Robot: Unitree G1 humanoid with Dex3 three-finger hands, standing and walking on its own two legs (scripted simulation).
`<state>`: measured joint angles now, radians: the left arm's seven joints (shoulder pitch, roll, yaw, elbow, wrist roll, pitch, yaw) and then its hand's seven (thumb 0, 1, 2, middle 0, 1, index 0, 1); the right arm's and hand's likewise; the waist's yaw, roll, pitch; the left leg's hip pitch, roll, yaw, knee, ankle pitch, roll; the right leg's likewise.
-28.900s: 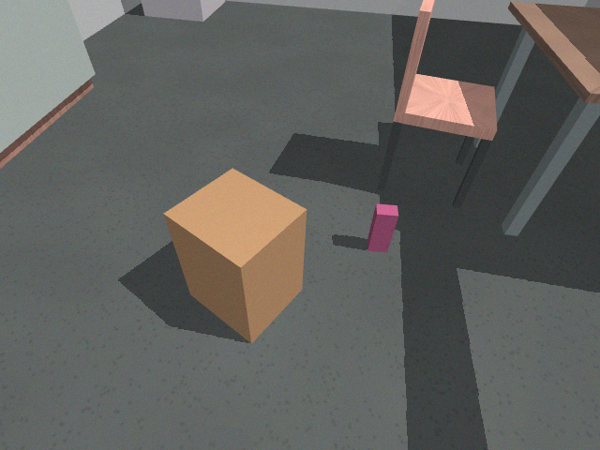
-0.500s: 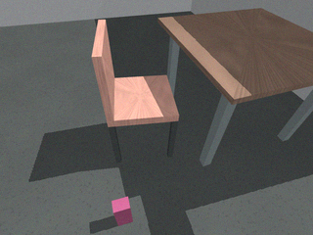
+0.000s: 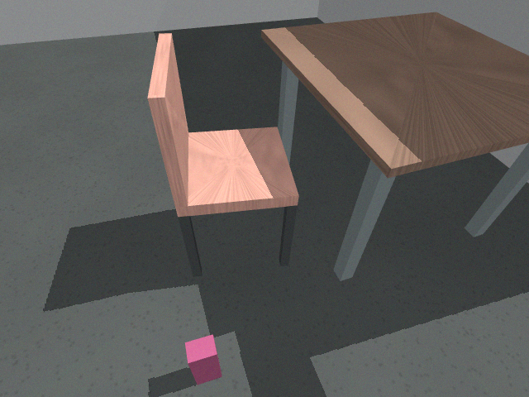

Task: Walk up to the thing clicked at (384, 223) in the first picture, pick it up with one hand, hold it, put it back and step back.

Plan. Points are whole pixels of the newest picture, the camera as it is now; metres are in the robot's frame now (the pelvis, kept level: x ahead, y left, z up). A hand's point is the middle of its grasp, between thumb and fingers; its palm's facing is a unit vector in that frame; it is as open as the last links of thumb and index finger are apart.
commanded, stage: stand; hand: left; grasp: from the side
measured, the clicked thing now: (204, 360) +0.41 +0.17 -0.67
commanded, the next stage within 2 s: step back in 0.66 s
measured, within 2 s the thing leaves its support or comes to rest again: neither
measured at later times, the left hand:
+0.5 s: hand out of the picture +0.07 +0.24 -0.16, palm faces -0.01 -0.94 -0.34, open 7.4 cm
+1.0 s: hand out of the picture +0.09 +0.29 -0.18, palm faces -0.03 -0.92 -0.40, open 7.4 cm
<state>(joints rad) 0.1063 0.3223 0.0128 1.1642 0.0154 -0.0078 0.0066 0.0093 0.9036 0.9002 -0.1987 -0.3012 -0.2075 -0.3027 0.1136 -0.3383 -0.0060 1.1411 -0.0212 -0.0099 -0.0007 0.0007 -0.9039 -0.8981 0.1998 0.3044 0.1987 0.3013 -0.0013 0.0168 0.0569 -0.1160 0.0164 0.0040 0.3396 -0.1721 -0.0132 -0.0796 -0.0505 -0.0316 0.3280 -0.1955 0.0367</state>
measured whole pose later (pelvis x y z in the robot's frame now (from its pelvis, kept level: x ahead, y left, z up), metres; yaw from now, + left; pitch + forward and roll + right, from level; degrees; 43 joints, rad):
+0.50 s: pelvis +0.01 +0.00 +0.00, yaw +0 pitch -2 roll +0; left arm 0.11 0.33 0.01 1.15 0.01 -0.01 0.00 0.01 0.90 0.90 -0.20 -0.30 -0.21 -0.30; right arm 0.11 -0.34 0.00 1.14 -0.02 -0.01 0.00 0.00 -0.90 -0.90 0.20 0.30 0.20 0.30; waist 0.00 0.01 0.06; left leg -0.11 0.02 0.00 0.33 -0.18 -0.02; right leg -0.08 -0.05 -0.03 0.32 -0.20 0.03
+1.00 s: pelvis -0.05 +0.02 -0.03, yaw +1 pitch -1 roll +0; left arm 0.04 0.39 0.05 0.94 0.02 0.04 0.01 0.01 0.90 0.90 -0.20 -0.30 -0.21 -0.30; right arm 0.11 -0.42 -0.07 0.95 0.00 0.04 0.03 0.00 -0.91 -0.90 0.20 0.30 0.20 0.30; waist -0.03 -0.01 0.15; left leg -0.33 -0.04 -0.02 0.76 -0.35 0.05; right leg -0.36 -0.09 -0.02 0.69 -0.31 0.03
